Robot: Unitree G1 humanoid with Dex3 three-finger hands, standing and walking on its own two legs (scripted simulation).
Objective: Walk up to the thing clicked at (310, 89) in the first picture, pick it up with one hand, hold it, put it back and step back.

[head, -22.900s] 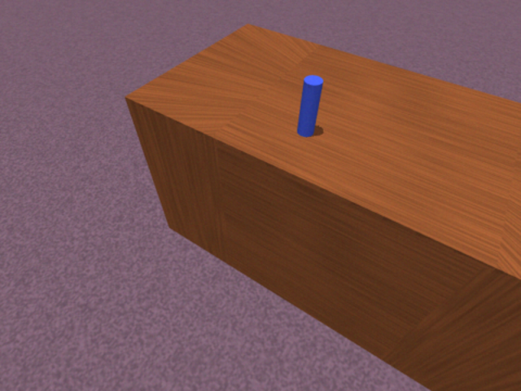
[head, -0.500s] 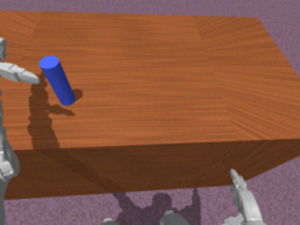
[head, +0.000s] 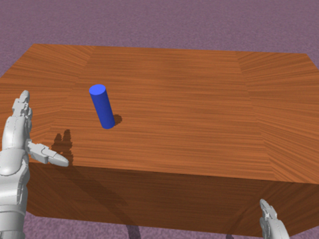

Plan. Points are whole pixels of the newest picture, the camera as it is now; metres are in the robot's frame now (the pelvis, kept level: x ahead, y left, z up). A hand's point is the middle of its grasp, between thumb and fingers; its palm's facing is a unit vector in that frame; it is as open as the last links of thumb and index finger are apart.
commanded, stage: sink last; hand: left
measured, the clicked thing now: (103, 108) +0.49 +0.19 +0.03
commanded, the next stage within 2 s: home in 0.64 s
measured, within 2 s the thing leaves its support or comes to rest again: neither
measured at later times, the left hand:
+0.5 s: hand (5, 229) +0.14 +0.26 +0.11, palm faces +0.40 -0.80 -0.45, open 17.5 cm
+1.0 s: hand (41, 237) +0.13 +0.23 +0.06, palm faces +0.31 -0.88 -0.37, open 17.5 cm
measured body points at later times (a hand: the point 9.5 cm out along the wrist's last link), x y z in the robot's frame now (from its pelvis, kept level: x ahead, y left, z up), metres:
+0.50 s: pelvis -0.03 -0.02 +0.00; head -0.03 -0.04 +0.45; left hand +0.11 +0.30 +0.13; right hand +0.14 -0.28 -0.06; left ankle -0.02 +0.11 -0.71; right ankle -0.01 -0.15 -0.71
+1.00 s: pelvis -0.04 -0.02 +0.00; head -0.04 -0.04 +0.45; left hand +0.11 +0.27 +0.08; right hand +0.13 -0.25 -0.06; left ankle -0.02 +0.11 -0.71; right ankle -0.01 -0.15 -0.71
